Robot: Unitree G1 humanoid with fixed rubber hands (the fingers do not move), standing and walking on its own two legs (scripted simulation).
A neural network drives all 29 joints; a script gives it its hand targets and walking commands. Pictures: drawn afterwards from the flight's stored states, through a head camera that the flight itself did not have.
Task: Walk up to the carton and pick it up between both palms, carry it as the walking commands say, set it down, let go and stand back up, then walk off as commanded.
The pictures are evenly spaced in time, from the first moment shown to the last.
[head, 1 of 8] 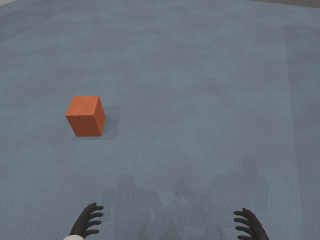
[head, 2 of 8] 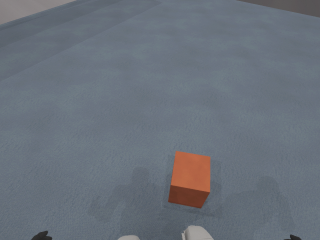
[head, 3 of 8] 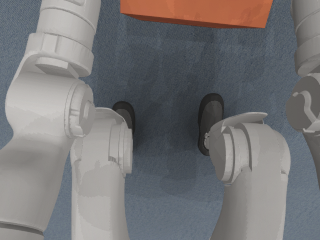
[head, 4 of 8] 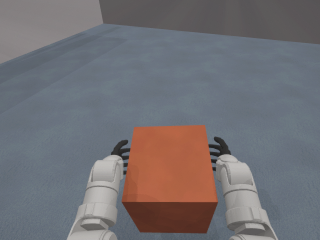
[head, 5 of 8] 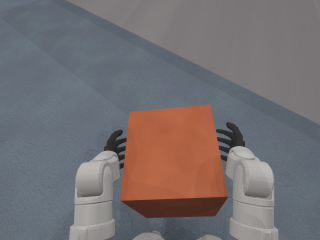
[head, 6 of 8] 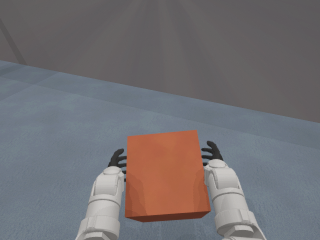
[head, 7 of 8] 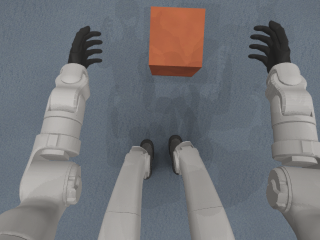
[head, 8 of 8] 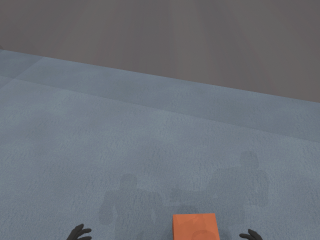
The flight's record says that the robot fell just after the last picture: no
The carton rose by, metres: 0.68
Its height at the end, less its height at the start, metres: +0.00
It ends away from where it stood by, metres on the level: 2.56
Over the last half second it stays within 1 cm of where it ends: yes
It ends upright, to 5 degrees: yes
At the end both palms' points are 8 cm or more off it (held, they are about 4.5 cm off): yes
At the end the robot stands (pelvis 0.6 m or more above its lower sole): yes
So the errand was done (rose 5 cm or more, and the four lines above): yes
